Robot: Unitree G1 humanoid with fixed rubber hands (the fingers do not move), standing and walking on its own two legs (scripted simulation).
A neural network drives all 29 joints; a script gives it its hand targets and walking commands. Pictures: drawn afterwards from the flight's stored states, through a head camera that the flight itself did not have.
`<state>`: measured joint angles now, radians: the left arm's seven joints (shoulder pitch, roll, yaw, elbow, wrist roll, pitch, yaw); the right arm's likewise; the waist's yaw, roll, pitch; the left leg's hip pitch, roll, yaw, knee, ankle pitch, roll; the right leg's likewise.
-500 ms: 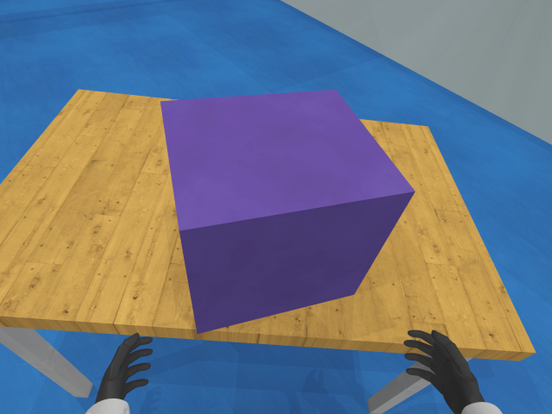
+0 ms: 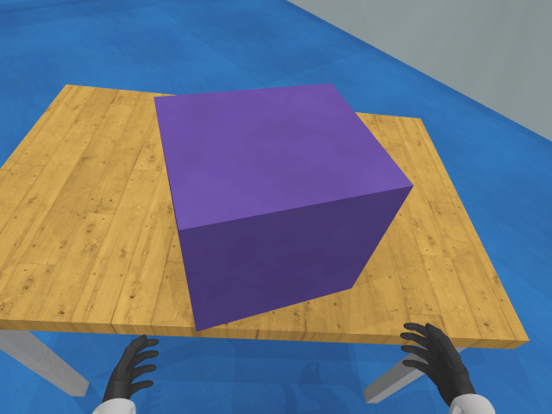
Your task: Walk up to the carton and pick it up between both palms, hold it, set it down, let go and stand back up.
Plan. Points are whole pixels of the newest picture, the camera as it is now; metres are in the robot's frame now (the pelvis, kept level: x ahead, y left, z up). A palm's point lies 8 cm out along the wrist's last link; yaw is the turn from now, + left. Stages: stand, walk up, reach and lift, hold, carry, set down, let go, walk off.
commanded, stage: let go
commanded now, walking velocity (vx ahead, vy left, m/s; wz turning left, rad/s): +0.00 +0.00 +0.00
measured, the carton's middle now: (265, 204) +0.41 +0.03 +0.05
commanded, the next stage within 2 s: stand in 0.28 s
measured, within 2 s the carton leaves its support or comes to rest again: neither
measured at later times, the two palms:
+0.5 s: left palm out of the picture +0.11 +0.27 -0.12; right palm (445, 382) +0.18 -0.24 -0.02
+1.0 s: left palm out of the picture -0.02 +0.35 -0.14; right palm out of the picture +0.06 -0.20 -0.11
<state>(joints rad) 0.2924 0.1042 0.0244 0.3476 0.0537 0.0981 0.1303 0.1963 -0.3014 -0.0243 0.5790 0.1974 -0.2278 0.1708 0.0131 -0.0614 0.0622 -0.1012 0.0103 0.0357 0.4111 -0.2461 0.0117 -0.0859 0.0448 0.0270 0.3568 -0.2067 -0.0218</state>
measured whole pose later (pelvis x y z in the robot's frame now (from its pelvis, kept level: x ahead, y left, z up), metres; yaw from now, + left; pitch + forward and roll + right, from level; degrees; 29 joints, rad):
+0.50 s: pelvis +0.00 +0.01 -0.01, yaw +2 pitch -3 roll -2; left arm 0.20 0.29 0.06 0.78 0.03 0.00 -0.04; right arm 0.23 -0.30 0.00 0.48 0.00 -0.14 0.02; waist -0.01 -0.05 0.00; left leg -0.21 0.01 0.00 0.58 -0.32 0.03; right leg -0.15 0.05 -0.02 0.47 -0.27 -0.01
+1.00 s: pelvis -0.03 +0.07 +0.00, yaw +4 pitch -4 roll -1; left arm 0.24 0.31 0.03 1.05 0.01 -0.01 0.00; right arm 0.28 -0.27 -0.02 0.83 0.00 -0.03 -0.01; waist 0.02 -0.04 0.09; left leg -0.14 -0.12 0.02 0.40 -0.20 0.12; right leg -0.13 -0.09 0.01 0.42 -0.23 0.07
